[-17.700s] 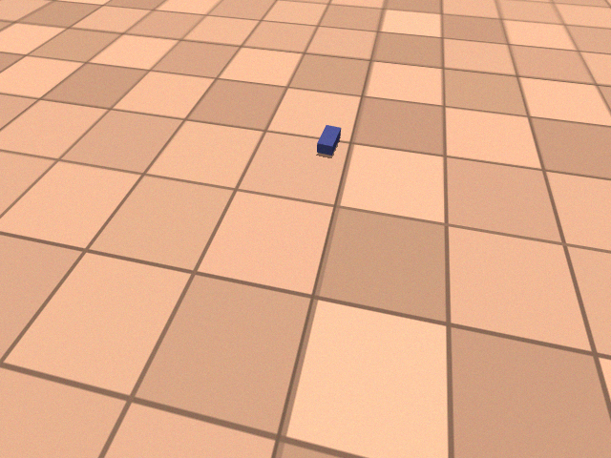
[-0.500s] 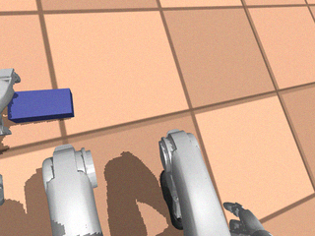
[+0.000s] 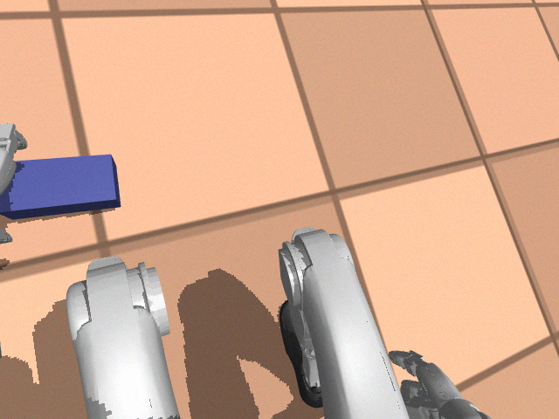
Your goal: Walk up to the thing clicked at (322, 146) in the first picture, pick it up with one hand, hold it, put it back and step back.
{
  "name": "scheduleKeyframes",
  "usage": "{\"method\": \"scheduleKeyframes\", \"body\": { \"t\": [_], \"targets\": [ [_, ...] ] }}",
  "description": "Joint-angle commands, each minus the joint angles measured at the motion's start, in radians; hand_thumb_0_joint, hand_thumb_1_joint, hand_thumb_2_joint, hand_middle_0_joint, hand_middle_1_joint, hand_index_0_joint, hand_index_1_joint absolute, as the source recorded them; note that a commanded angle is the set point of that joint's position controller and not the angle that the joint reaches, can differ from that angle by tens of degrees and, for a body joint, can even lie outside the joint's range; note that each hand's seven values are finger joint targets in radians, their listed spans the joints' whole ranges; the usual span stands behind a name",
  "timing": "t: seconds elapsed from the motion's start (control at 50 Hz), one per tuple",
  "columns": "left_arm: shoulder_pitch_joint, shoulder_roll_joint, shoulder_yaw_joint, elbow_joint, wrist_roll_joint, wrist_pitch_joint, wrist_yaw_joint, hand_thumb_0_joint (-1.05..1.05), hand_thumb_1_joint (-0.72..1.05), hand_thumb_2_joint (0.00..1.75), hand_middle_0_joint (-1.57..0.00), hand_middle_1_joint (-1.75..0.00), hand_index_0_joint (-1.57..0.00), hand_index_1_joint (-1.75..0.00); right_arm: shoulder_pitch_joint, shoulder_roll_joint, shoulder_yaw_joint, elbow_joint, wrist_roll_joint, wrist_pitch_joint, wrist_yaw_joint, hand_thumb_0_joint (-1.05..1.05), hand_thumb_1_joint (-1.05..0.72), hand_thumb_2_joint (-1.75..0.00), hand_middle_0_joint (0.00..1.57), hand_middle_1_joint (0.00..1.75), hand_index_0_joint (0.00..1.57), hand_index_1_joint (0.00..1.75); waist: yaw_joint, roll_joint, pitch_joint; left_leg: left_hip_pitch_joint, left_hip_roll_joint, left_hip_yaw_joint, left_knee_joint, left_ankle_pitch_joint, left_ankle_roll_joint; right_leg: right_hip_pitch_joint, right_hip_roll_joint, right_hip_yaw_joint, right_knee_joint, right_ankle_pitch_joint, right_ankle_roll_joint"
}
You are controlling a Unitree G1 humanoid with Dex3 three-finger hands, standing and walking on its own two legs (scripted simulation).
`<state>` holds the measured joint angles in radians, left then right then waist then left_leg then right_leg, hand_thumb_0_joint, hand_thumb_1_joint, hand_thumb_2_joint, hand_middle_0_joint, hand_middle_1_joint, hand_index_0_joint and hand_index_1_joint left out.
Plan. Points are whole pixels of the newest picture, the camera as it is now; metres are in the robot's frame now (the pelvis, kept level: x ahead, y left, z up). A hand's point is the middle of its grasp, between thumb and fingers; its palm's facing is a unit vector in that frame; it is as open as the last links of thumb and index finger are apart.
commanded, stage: rise first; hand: left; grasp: from above
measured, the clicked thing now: (62, 186) +0.47 +0.29 -0.29
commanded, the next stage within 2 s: approach in 0.84 s
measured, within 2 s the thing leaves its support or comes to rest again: neither
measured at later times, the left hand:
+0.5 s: hand out of the picture +0.43 +0.34 -0.16, palm faces -0.43 -0.08 -0.90, open 14.2 cm
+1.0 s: hand out of the picture +0.42 +0.34 -0.15, palm faces -0.43 -0.07 -0.90, open 14.2 cm
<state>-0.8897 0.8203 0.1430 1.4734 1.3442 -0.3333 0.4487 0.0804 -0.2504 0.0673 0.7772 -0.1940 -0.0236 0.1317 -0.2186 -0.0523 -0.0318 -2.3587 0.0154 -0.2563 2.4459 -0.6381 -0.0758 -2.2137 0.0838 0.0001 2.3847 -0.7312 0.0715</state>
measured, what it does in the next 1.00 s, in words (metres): stands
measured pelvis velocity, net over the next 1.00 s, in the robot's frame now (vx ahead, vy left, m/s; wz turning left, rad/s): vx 0.00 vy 0.01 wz -0.01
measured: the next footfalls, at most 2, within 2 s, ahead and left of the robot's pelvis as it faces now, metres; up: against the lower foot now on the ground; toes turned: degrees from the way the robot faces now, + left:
none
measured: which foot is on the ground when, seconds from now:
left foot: down 0.00-1.00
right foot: down 0.00-1.00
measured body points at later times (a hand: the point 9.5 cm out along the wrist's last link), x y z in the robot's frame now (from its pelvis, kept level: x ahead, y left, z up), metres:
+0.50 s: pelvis +0.00 +0.00 +0.00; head +0.23 +0.10 +0.38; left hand +0.45 +0.34 -0.11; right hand +0.09 -0.27 -0.10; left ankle +0.08 +0.15 -0.28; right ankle +0.10 -0.15 -0.28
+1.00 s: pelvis +0.00 +0.01 +0.00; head +0.21 +0.10 +0.39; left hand +0.44 +0.34 -0.10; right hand +0.08 -0.27 -0.09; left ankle +0.08 +0.15 -0.28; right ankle +0.10 -0.15 -0.28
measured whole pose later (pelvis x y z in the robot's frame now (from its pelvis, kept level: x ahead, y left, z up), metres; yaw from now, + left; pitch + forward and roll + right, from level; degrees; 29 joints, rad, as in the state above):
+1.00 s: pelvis +0.00 +0.01 +0.00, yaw +0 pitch +30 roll -10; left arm -0.90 0.81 0.10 1.43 1.33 -0.33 0.39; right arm 0.10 -0.25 0.07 0.77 -0.17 -0.01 0.13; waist -0.21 -0.04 -0.05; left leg -2.35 0.02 -0.25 2.43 -0.63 -0.06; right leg -2.20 0.07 0.00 2.36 -0.72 0.07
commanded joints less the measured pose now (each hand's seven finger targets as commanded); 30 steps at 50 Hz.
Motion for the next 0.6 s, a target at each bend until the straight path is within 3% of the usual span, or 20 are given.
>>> {"method": "scheduleKeyframes", "body": {
  "t": [0.0, 0.12, 0.18, 0.24, 0.32, 0.36, 0.44, 0.5, 0.56, 0.58],
  "targets": [
    [-0.289, 0.268, 0.032, -0.14, -0.026, 0.006, 0.039, 0.0, -0.56, 1.03, -0.07, -1.0, -0.07, -1.0, 0.169, -0.266, -0.079, -0.016, -0.001, -0.004, -0.008, 0.0, -0.91, -0.9, 0.2, 0.3, 0.2, 0.3, 0.006, 0.365, -0.636, 0.591, 0.003, 0.188, -0.227, 0.105, 0.079, 0.205, -0.006, -0.175, -0.236, 0.222, -0.092],
    [-0.295, 0.291, 0.044, -0.176, -0.038, 0.014, 0.026, 0.0, -0.56, 1.02, -0.08, -0.99, -0.07, -1.0, 0.17, -0.267, -0.076, -0.021, -0.003, -0.004, -0.008, 0.0, -0.91, -0.9, 0.2, 0.3, 0.2, 0.3, 0.007, 0.363, -0.651, 0.571, 0.003, 0.189, -0.224, 0.096, 0.082, 0.229, -0.006, -0.173, -0.246, 0.221, -0.089],
    [-0.26, 0.253, 0.023, -0.164, -0.043, 0.018, 0.01, 0.0, -0.57, 1.03, -0.08, -1.0, -0.07, -1.01, 0.172, -0.262, -0.079, -0.018, -0.001, -0.003, -0.007, 0.0, -0.91, -0.9, 0.2, 0.3, 0.2, 0.3, 0.012, 0.356, -0.624, 0.565, 0.0, 0.191, -0.235, 0.082, 0.081, 0.224, -0.005, -0.174, -0.25, 0.207, -0.092],
    [-0.25, 0.266, 0.027, -0.195, -0.049, 0.015, -0.006, 0.0, -0.58, 1.04, -0.07, -1.01, -0.06, -1.02, 0.175, -0.263, -0.081, -0.021, 0.005, 0.001, -0.007, 0.0, -0.91, -0.9, 0.2, 0.3, 0.2, 0.3, 0.024, 0.374, -0.663, 0.591, 0.001, 0.19, -0.231, 0.118, 0.079, 0.243, -0.005, -0.173, -0.246, 0.239, -0.091],
    [-0.275, 0.245, 0.019, -0.22, -0.057, 0.007, -0.011, 0.0, -0.56, 1.02, -0.07, -1.02, -0.07, -1.02, 0.184, -0.263, -0.086, -0.019, 0.009, 0.011, -0.006, 0.0, -0.91, -0.9, 0.2, 0.3, 0.2, 0.3, 0.01, 0.363, -0.663, 0.597, 0.002, 0.182, -0.234, 0.135, 0.078, 0.234, -0.007, -0.178, -0.237, 0.255, -0.089],
    [-0.261, 0.237, 0.01, -0.201, -0.053, 0.007, -0.015, 0.0, -0.56, 1.02, -0.07, -1.02, -0.07, -1.02, 0.181, -0.259, -0.084, -0.023, 0.012, 0.009, -0.006, 0.0, -0.91, -0.9, 0.2, 0.3, 0.2, 0.3, 0.008, 0.342, -0.641, 0.578, 0.003, 0.186, -0.23, 0.127, 0.082, 0.24, -0.004, -0.175, -0.257, 0.253, -0.087],
    [-0.267, 0.269, 0.043, -0.242, -0.054, 0.006, -0.008, 0.0, -0.57, 1.03, -0.08, -1.0, -0.07, -1.01, 0.191, -0.264, -0.088, -0.024, 0.018, 0.013, -0.005, 0.0, -0.91, -0.9, 0.2, 0.3, 0.2, 0.3, 0.024, 0.356, -0.672, 0.606, 0.003, 0.188, -0.235, 0.149, 0.08, 0.255, -0.01, -0.173, -0.247, 0.268, -0.088],
    [-0.287, 0.243, 0.016, -0.229, -0.046, 0.009, -0.013, 0.0, -0.57, 1.02, -0.08, -1.01, -0.07, -1.02, 0.182, -0.262, -0.086, -0.031, 0.016, 0.014, -0.005, 0.0, -0.91, -0.9, 0.2, 0.3, 0.2, 0.3, 0.008, 0.373, -0.647, 0.597, 0.002, 0.186, -0.249, 0.118, 0.078, 0.228, -0.009, -0.176, -0.253, 0.239, -0.092],
    [-0.285, 0.272, 0.035, -0.228, -0.047, 0.008, -0.015, 0.0, -0.58, 1.04, -0.07, -1.0, -0.06, -1.01, 0.182, -0.264, -0.086, -0.031, 0.022, 0.015, -0.007, 0.0, -0.91, -0.9, 0.2, 0.3, 0.2, 0.3, 0.024, 0.363, -0.656, 0.587, 0.002, 0.187, -0.246, 0.109, 0.08, 0.231, -0.01, -0.172, -0.254, 0.228, -0.092],
    [-0.277, 0.256, 0.015, -0.202, -0.046, 0.01, -0.019, 0.0, -0.57, 1.03, -0.08, -1.01, -0.07, -1.02, 0.177, -0.256, -0.082, -0.031, 0.02, 0.014, -0.007, 0.0, -0.92, -0.91, 0.2, 0.3, 0.2, 0.3, 0.019, 0.359, -0.639, 0.571, 0.001, 0.189, -0.245, 0.102, 0.081, 0.233, -0.009, -0.17, -0.259, 0.224, -0.092]
  ]
}}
